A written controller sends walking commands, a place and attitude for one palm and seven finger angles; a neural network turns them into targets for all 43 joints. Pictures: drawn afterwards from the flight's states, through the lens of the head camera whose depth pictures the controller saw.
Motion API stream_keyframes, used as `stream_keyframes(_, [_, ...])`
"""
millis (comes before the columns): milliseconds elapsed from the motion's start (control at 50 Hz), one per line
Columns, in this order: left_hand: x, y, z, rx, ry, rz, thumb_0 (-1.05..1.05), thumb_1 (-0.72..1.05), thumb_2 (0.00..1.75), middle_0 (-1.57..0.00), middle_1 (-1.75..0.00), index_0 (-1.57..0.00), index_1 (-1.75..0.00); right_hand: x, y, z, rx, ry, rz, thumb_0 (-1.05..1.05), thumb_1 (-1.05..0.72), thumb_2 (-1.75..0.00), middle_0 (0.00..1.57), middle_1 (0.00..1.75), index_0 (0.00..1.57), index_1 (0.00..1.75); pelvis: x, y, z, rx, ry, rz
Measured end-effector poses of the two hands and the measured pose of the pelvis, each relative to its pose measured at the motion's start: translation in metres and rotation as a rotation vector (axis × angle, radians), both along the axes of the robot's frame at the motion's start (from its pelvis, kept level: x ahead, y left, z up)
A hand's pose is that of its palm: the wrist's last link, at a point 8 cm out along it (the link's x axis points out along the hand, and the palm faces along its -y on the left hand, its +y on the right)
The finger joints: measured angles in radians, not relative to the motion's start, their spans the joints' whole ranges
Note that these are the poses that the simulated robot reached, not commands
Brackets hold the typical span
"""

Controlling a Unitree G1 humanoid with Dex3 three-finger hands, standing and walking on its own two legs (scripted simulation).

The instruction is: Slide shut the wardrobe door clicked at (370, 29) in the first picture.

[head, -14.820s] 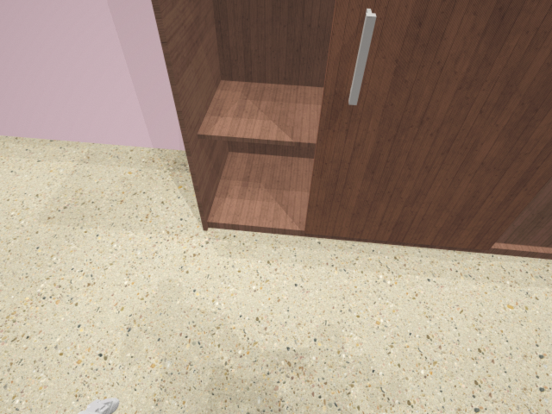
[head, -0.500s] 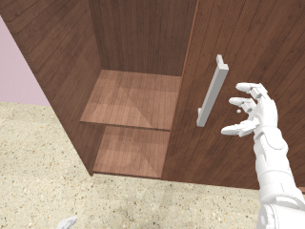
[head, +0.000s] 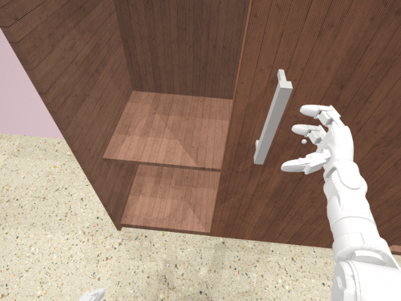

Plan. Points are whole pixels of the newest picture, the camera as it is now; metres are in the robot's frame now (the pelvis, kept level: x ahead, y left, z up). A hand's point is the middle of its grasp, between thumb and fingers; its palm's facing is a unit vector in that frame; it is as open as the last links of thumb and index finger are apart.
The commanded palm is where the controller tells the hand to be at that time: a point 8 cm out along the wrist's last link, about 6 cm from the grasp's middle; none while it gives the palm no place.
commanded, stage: feel for the door with the fingertips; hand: right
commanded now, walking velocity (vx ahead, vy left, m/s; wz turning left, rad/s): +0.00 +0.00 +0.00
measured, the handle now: (268, 121) +0.49 -0.09 +0.10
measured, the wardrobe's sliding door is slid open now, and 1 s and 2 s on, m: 0.45 0.45 0.45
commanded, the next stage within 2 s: slide the fingers in behind the handle in 1.08 s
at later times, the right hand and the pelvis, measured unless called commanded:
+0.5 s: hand (280, 141) +0.42 -0.10 +0.11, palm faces -0.02 +1.00 +0.00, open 14.0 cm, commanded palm +0.40 -0.16 +0.11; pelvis -0.01 +0.01 +0.00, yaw +0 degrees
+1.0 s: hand (289, 134) +0.44 -0.12 +0.11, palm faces -0.01 +1.00 +0.01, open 14.0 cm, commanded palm +0.42 -0.18 +0.11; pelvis +0.00 +0.01 +0.00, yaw +0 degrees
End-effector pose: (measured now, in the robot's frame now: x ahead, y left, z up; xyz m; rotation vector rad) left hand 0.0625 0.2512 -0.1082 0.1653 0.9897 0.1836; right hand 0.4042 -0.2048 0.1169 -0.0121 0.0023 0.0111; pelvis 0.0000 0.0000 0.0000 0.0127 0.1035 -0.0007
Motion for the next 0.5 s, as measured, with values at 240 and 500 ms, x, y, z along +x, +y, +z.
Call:
stream_keyframes(240, [0.002,0.004,0.0,0.006,-0.011,-0.012,0.01,0.9,0.9,-0.2,-0.3,-0.2,-0.3,-0.009,0.021,-0.004,0.004,-0.023,0.016,-0.01,0.5,-0.3,0.3,1.2,0.3,1.2,-0.004,0.002,-0.001,0.001,-0.005,-0.007])
stream_keyframes(500, [0.005,0.01,-0.001,-0.012,-0.031,-0.007,0.01,0.9,0.9,-0.2,-0.3,-0.2,-0.3,-0.001,0.046,-0.007,0.01,0.005,0.005,-0.01,0.5,-0.3,0.3,1.2,0.3,1.2,-0.005,0.011,-0.001,-0.007,0.002,0.001])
